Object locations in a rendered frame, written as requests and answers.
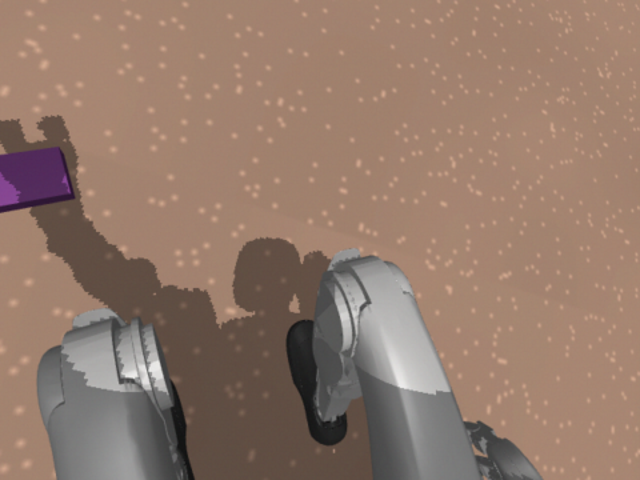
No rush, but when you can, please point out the right robot foot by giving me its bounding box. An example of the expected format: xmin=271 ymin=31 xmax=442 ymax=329
xmin=286 ymin=320 xmax=347 ymax=446

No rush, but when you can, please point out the small box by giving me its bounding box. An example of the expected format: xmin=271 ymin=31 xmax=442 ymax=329
xmin=0 ymin=147 xmax=75 ymax=213

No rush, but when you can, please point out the right robot hand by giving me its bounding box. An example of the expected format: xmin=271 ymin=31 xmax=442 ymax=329
xmin=463 ymin=421 xmax=543 ymax=480

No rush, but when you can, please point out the left robot foot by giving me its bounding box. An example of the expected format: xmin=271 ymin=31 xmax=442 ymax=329
xmin=170 ymin=379 xmax=195 ymax=480

